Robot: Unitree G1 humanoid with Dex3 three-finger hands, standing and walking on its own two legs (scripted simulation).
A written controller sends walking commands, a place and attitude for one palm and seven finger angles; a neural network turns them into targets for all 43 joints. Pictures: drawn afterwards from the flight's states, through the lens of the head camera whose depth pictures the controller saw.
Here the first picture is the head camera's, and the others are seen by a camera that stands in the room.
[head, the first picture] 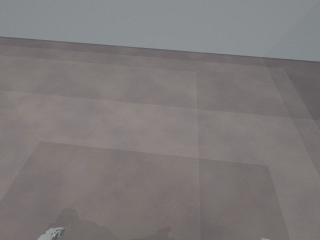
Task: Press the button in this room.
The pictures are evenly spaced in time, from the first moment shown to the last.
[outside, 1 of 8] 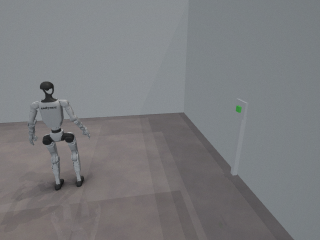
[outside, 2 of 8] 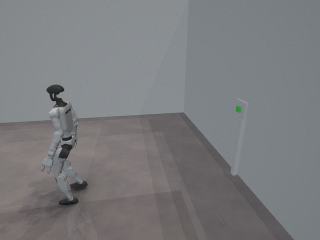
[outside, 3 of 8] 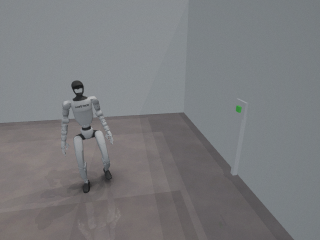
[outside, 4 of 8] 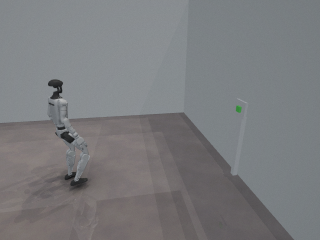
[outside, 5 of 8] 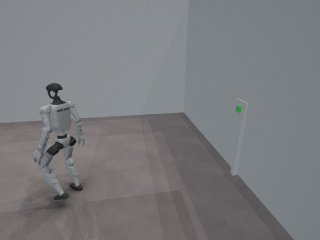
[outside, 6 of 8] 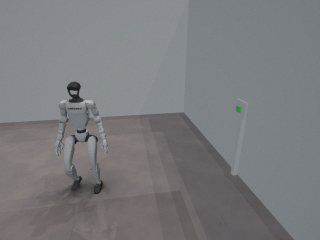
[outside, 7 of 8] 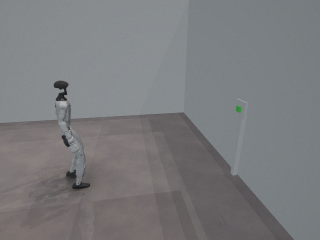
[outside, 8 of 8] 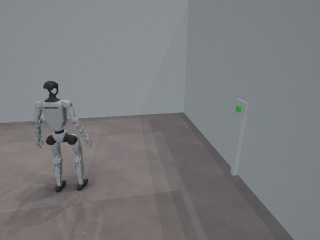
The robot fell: no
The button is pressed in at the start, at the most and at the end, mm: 0 0 0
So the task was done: no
